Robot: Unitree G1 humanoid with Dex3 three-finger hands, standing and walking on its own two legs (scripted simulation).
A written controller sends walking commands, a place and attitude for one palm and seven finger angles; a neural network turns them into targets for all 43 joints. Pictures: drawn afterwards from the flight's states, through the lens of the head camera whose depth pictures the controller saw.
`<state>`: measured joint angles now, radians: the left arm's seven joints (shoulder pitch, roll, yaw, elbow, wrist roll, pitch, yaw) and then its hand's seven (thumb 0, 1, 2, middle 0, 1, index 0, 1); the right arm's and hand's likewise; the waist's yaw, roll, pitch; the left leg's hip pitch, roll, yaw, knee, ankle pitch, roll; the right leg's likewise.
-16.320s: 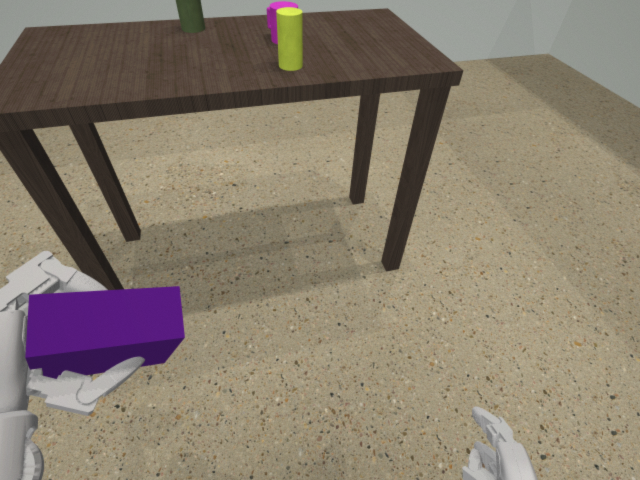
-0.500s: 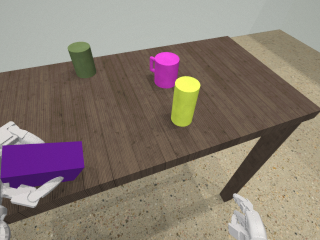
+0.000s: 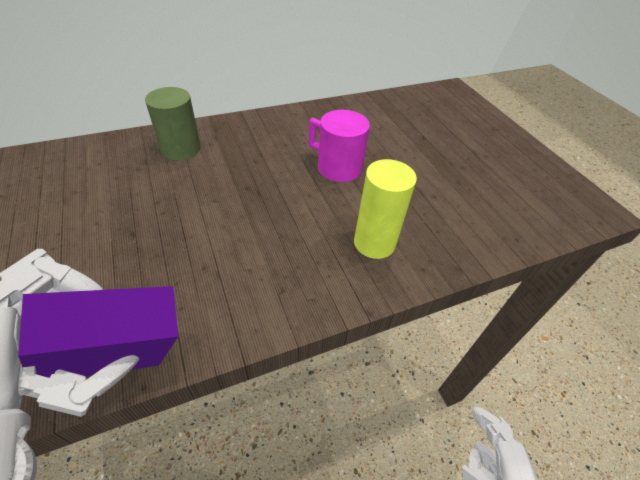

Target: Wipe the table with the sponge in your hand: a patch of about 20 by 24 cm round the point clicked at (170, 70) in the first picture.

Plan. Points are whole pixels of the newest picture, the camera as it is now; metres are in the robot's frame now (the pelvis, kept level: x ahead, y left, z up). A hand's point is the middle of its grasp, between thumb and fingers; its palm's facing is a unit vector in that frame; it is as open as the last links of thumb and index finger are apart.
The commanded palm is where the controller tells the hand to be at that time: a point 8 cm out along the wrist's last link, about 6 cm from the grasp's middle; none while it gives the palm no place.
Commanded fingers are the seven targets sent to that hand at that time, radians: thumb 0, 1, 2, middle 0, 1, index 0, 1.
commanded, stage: look again from close up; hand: left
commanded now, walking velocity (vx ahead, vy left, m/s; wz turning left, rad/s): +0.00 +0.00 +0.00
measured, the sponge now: (123, 332) +0.23 +0.21 +0.12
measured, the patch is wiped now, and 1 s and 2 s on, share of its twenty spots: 0.00 0.00 0.00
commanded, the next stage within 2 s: shuffle to correct the standing spot in 0.28 s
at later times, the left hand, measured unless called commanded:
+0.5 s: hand (36, 303) +0.24 +0.29 +0.15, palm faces +0.42 -0.82 -0.39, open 9.5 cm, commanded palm +0.17 +0.30 +0.17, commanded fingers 0.00 0.10 1.30 -1.20 -1.60 -1.20 -1.60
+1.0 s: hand (88, 347) +0.20 +0.22 +0.15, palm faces +0.33 -0.87 -0.37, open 9.5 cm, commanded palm +0.14 +0.26 +0.17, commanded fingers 0.00 0.10 1.30 -1.20 -1.60 -1.20 -1.60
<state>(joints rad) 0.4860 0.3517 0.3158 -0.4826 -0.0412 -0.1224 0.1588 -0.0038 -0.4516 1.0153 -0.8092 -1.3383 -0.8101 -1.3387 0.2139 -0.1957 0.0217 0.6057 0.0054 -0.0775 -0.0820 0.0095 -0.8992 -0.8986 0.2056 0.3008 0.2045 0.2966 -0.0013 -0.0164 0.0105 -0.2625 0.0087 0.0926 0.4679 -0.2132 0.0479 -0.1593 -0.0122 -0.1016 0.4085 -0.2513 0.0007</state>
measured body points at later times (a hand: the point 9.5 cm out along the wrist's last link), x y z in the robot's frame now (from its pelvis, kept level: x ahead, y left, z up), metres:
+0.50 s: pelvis +0.00 +0.02 +0.00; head +0.04 +0.05 +0.44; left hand +0.21 +0.33 +0.17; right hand +0.18 -0.20 -0.07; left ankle +0.02 +0.08 -0.74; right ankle -0.02 -0.12 -0.74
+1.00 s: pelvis -0.03 -0.02 +0.00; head +0.01 +0.01 +0.44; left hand +0.17 +0.27 +0.17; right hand +0.15 -0.25 -0.07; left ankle +0.02 +0.08 -0.74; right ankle -0.02 -0.12 -0.74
